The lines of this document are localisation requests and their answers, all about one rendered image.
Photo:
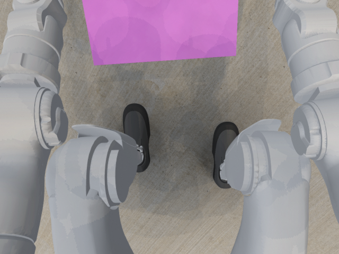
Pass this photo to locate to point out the robot left foot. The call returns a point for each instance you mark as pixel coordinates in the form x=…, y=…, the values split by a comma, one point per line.
x=136, y=125

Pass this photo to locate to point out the robot left upper arm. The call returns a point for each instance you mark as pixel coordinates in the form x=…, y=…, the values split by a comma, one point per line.
x=32, y=122

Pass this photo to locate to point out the robot left forearm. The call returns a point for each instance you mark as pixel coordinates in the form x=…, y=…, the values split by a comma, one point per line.
x=32, y=46

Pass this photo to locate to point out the robot left shin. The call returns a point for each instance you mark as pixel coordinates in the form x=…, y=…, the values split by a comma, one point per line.
x=87, y=130

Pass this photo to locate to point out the robot right forearm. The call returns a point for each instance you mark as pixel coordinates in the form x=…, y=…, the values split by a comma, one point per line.
x=310, y=40

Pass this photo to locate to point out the robot right upper arm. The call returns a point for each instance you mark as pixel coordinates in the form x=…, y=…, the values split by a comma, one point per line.
x=315, y=135

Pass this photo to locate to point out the carton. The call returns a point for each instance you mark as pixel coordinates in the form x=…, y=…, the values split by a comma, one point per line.
x=129, y=31

